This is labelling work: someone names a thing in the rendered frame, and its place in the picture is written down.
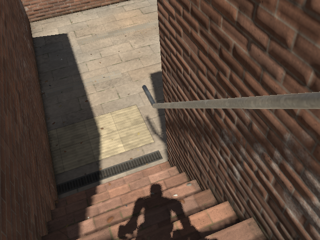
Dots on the stairs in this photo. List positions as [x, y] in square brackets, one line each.
[156, 203]

